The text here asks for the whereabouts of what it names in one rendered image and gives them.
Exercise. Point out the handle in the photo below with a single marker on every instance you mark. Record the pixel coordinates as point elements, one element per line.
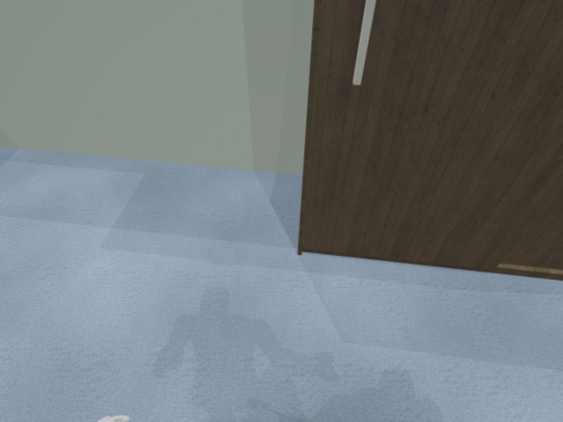
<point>364,40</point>

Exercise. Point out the wardrobe door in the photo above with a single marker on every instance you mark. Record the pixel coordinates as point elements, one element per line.
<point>452,146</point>
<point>542,244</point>

